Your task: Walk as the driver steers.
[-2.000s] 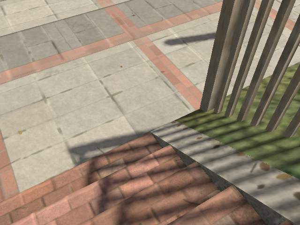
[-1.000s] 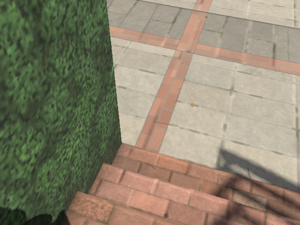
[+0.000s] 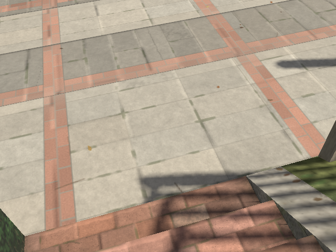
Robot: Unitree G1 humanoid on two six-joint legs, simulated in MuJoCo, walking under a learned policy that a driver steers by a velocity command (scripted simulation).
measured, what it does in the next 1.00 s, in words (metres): goes down, turning left: left foot 0.18 m lower, then right foot 0.18 m lower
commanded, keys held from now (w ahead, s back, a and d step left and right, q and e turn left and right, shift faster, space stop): w+q+shift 0.58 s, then w+shift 0.42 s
